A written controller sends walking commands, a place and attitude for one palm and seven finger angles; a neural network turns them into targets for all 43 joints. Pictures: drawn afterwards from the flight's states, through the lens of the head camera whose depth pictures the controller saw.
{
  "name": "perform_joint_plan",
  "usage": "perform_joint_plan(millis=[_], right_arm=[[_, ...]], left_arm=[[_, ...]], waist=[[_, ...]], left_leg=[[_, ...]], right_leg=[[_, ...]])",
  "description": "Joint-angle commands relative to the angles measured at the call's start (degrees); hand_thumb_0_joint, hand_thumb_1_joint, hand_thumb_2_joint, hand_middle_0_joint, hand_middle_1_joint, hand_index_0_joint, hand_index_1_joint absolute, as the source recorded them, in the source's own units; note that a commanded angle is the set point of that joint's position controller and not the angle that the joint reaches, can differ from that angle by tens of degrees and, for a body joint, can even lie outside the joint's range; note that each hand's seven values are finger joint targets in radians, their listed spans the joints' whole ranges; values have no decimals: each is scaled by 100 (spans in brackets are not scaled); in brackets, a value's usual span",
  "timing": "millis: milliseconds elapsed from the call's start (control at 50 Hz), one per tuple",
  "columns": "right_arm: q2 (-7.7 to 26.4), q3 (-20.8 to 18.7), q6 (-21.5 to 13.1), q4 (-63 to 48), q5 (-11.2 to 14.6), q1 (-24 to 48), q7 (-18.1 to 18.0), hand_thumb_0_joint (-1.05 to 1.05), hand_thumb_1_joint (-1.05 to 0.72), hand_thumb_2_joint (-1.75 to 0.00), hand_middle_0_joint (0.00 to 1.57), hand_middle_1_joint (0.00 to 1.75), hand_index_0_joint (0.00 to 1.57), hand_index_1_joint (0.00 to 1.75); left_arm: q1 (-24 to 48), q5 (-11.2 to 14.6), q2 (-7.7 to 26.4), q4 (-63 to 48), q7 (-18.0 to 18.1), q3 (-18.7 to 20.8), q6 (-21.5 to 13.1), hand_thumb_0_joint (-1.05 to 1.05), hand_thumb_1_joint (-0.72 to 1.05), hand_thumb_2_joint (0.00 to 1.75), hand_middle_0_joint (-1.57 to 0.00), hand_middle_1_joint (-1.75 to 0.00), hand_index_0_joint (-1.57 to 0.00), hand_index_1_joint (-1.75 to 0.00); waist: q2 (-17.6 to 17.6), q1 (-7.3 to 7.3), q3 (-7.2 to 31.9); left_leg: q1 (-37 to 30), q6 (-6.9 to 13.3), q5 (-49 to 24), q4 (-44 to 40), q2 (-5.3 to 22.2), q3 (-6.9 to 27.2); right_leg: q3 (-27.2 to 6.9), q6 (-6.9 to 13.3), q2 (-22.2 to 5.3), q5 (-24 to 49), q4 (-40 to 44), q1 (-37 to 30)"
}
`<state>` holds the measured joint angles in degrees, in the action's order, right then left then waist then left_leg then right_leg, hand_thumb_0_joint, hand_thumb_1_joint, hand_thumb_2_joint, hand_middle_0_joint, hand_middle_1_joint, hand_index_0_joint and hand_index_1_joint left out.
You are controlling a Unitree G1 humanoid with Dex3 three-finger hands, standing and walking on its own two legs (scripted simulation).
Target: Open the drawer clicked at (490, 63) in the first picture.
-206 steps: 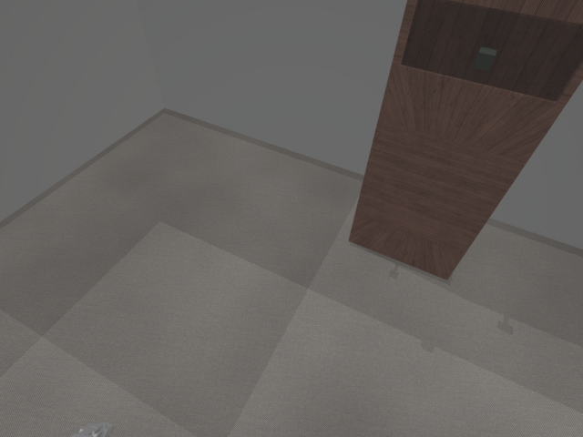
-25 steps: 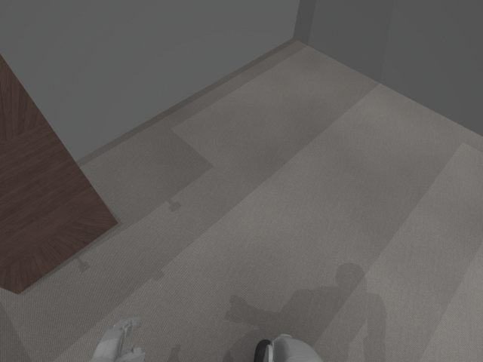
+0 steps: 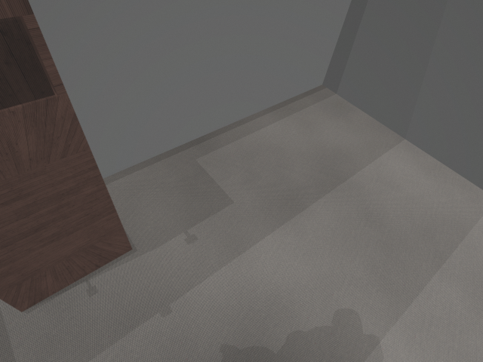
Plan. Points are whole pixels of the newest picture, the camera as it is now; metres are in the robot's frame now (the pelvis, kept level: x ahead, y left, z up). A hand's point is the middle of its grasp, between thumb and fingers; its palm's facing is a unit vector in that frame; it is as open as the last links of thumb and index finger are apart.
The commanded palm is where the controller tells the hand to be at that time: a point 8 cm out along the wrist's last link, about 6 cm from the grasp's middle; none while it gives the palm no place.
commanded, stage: turn to face it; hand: left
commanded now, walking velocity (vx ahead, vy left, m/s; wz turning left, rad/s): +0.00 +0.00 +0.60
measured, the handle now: out of the picture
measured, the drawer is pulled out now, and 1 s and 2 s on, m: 0.00 0.00 0.00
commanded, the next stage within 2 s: take the last steps up to it in 1.12 s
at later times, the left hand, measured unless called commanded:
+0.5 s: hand out of the picture +0.03 +0.16 -0.14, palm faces +0.30 -0.91 -0.28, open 7.3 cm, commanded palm none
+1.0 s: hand out of the picture -0.10 +0.20 -0.16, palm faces +0.56 -0.78 -0.27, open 7.4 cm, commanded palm none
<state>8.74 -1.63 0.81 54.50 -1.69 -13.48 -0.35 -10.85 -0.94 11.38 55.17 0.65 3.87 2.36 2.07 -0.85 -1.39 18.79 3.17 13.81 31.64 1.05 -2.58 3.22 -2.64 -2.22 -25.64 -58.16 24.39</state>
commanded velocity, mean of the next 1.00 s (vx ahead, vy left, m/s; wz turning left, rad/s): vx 0.00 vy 0.00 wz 0.50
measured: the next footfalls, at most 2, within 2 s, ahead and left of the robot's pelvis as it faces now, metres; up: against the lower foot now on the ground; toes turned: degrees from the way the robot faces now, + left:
right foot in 0.32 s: +0.04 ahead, -0.16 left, +0.00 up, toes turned +10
left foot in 0.74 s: -0.04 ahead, +0.10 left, +0.00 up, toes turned +34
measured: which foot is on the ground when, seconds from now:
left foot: down 0.00-0.32, up 0.34-0.72, down 0.74-1.00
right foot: up 0.00-0.30, down 0.32-0.74, up 0.76-1.00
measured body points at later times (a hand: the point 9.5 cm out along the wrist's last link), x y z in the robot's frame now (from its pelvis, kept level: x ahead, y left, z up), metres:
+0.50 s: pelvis -0.01 -0.06 +0.00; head +0.02 -0.08 +0.45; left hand +0.01 +0.21 -0.12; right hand +0.12 -0.30 -0.15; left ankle -0.05 +0.08 -0.65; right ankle +0.00 -0.17 -0.74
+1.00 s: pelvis -0.03 -0.02 +0.00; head -0.01 +0.00 +0.45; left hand -0.13 +0.24 -0.14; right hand +0.19 -0.18 -0.13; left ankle -0.07 +0.08 -0.74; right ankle +0.05 -0.15 -0.69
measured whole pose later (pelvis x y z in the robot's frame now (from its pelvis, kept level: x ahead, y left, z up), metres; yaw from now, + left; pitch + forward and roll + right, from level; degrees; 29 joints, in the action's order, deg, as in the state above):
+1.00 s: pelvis -0.03 -0.02 +0.00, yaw +33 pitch +0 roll +0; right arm 11.6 -2.1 2.1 52.0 -1.4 -8.7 0.6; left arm -12.3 -0.7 15.1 53.7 0.6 4.2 3.6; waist 0.7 0.3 -4.2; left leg 14.5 1.3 13.9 28.8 0.2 -1.2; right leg 2.6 -4.6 -5.2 -25.2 -53.6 24.6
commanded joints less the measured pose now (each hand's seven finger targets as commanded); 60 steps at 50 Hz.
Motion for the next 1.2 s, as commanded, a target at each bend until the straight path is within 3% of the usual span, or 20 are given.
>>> perform_joint_plan(millis=[0, 140, 260, 280, 300, 320, 380, 420, 580, 660, 680, 720, 760, 840, 980, 1060, 1080, 1100, 1120, 1180], right_arm=[[1228, -363, -120, -265, 28, -355, -96, 0, -90, -90, 20, 30, 20, 30], [1467, -502, 4, -343, 8, -303, -43, 0, -90, -90, 20, 30, 20, 30], [1484, -569, 104, -541, 55, 204, 31, 0, -90, -90, 20, 30, 20, 30], [1278, -551, 113, -612, 93, 221, 66, 0, -90, -90, 20, 30, 20, 30], [907, -490, 122, -755, 112, 232, 97, 0, -90, -90, 20, 30, 20, 30], [1040, -518, 130, -839, 19, 328, 91, 0, -90, -90, 20, 30, 20, 30], [1076, -518, 254, -535, -3, 236, 179, 0, -90, -90, 20, 30, 20, 30], [986, -464, 248, -478, 23, 145, 206, 0, -90, -90, 20, 30, 20, 30], [888, -326, 225, -739, 77, 959, 233, 0, -90, -90, 20, 30, 20, 30], [1000, -322, 117, -705, 77, 542, 204, 0, -90, -90, 20, 30, 20, 30], [1238, -382, 63, -618, 56, 161, 198, 0, -90, -90, 20, 30, 20, 30], [2296, -614, 14, -497, 76, -577, 126, 0, -90, -90, 20, 30, 20, 30], [2040, -561, -9, -431, 67, -419, -6, 0, -90, -90, 20, 30, 20, 30], [1493, -369, -41, -624, 39, 484, -18, 0, -90, -90, 20, 30, 20, 30], [1467, -390, 38, -519, 6, 391, 1, 0, -90, -90, 20, 30, 20, 30], [1364, -384, 62, -484, 56, 524, 20, 0, -90, -90, 20, 30, 20, 30], [1116, -356, 42, -474, 97, 441, 43, 0, -90, -90, 20, 30, 20, 30], [704, -285, 38, -570, 138, 320, 71, 0, -90, -90, 20, 30, 20, 30], [881, -333, 127, -636, 94, 446, 43, 0, -90, -90, 20, 30, 20, 30], [928, -390, 223, -300, 52, 361, 100, 0, -90, -90, 20, 30, 20, 30]], left_arm=[[120, 18, 380, -460, 38, 105, -170, 0, 90, 90, -20, -30, -20, -30], [277, 63, 436, -609, 63, 108, -131, 0, 90, 90, -20, -30, -20, -30], [-384, 86, 694, -531, 114, 133, -175, 0, 90, 90, -20, -30, -20, -30], [-604, 49, 943, -522, 148, 193, -211, 0, 90, 90, -20, -30, -20, -30], [-595, -52, 1473, -584, 182, 291, -236, 0, 90, 90, -20, -30, -20, -30], [-293, -32, 1616, -751, 161, 227, -182, 0, 90, 90, -20, -30, -20, -30], [441, -20, 1049, -883, 159, 117, -240, 0, 90, 90, -20, -30, -20, -30], [274, -29, 934, -867, 146, 71, -301, 0, 90, 90, -20, -30, -20, -30], [-435, -88, 1355, -639, 120, 171, -237, 0, 90, 90, -20, -30, -20, -30], [-374, -54, 1400, -575, 93, 226, -192, 0, 90, 90, -20, -30, -20, -30], [-379, -1, 1366, -612, 71, 226, -174, 0, 90, 90, -20, -30, -20, -30], [-188, 23, 732, -1011, 21, 47, -154, 0, 90, 90, -20, -30, -20, -30], [167, 22, 739, -916, 89, 75, -83, 0, 90, 90, -20, -30, -20, -30], [-205, 10, 737, -546, -11, 98, -57, 0, 90, 90, -20, -30, -20, -30], [-199, 25, 556, -550, 23, 29, -68, 0, 90, 90, -20, -30, -20, -30], [-782, 33, 609, -379, 71, 33, -196, 0, 90, 90, -20, -30, -20, -30], [-888, -10, 813, -354, 103, 65, -264, 0, 90, 90, -20, -30, -20, -30], [-920, -91, 1307, -362, 143, 148, -325, 0, 90, 90, -20, -30, -20, -30], [-893, -50, 1462, -468, 120, 154, -303, 0, 90, 90, -20, -30, -20, -30], [-168, -40, 978, -551, 145, 82, -290, 0, 90, 90, -20, -30, -20, -30]], waist=[[-877, -110, 655], [-1110, -221, 714], [-1039, 146, 767], [-492, 266, 814], [1112, 306, 560], [1151, 276, 319], [726, -129, -347], [764, -106, -216], [1011, 308, -41], [949, 114, 381], [447, -109, 660], [-2014, -442, 1131], [-1625, -395, 1007], [-1225, 21, 397], [-1137, -28, 285], [-868, 275, 349], [-307, 304, 379], [1225, 266, 361], [1423, 380, 370], [654, 73, -198]], left_leg=[[-1463, 675, -2863, -1125, 1360, 1555], [-1262, 730, -2389, -1071, 1267, 2138], [-150, 281, -1515, -740, 701, 2314], [634, -17, -625, -253, 415, 2027], [1830, -498, 1099, 986, -405, 864], [1760, -532, 1825, 2261, -400, 617], [1641, -587, 992, 3726, 55, 544], [1642, -719, 779, 3730, 87, 299], [869, -730, 1166, 1761, 124, -298], [-156, -565, 393, 58, 3, -531], [-1065, -459, -517, -694, 111, -399], [-2490, 912, -4532, -878, 2465, 2307], [-2034, 913, -3581, -830, 2135, 1921], [-1053, 528, -2678, -1076, 1285, 929], [-776, 645, -1803, -1184, 1285, 1353], [-203, 340, -1590, -582, 1003, 1342], [225, 30, -903, -21, 640, 1092], [1112, -402, 874, 1099, -186, 272], [971, -436, 1989, 2120, -226, 539], [1093, -451, 1142, 3540, 9, 629]], right_leg=[[-252, -166, -157, 53, -37, 670], [-284, -172, 21, -110, 943, 191], [-194, -23, 176, 987, 3222, -1558], [-678, 153, -420, 1018, 3923, -2351], [-2189, 725, -1968, 522, 4504, -2669], [-2378, 1122, -2624, 676, 4580, -1720], [-1105, 898, -1769, 1481, 4279, -919], [-431, 833, -1558, 2705, 3929, -1340], [98, 918, -1869, 3758, 3493, -1821], [489, 586, -1769, 3884, 2658, -1894], [706, 322, -1662, 3643, 1860, -1442], [497, -265, -558, -1371, -397, 905], [-154, -220, -598, -897, -959, 1095], [-90, -236, -477, 93, -476, 501], [6, -161, -160, 50, 1125, -239], [79, -99, -43, 1268, 3011, -1504], [-364, -3, -482, 1605, 3714, -2027], [-1863, 498, -1858, 2222, 4130, -2350], [-2196, 1053, -2468, 2199, 4324, -1598], [-1270, 988, -1748, 1743, 4296, -964]])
